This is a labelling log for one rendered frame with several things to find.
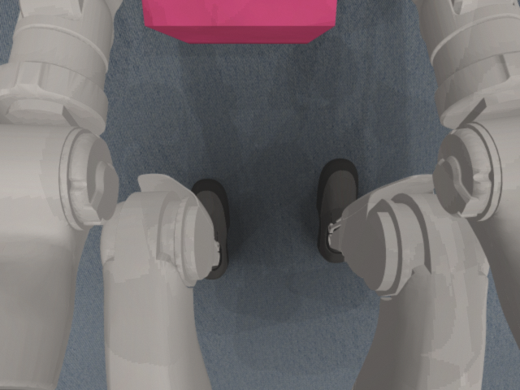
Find carton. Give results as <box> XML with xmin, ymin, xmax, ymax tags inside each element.
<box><xmin>141</xmin><ymin>0</ymin><xmax>337</xmax><ymax>44</ymax></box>

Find robot left thigh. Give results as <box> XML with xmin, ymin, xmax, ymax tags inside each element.
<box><xmin>102</xmin><ymin>191</ymin><xmax>212</xmax><ymax>390</ymax></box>

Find left robot upper arm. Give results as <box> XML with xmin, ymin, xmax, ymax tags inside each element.
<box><xmin>0</xmin><ymin>124</ymin><xmax>119</xmax><ymax>390</ymax></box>

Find left robot forearm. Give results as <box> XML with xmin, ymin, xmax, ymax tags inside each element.
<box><xmin>0</xmin><ymin>0</ymin><xmax>123</xmax><ymax>136</ymax></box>

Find right robot forearm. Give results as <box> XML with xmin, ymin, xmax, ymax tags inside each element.
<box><xmin>411</xmin><ymin>0</ymin><xmax>520</xmax><ymax>129</ymax></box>

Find robot left shin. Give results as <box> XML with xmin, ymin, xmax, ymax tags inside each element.
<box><xmin>100</xmin><ymin>174</ymin><xmax>220</xmax><ymax>278</ymax></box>

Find right robot upper arm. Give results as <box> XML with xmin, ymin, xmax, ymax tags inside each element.
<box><xmin>432</xmin><ymin>115</ymin><xmax>520</xmax><ymax>350</ymax></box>

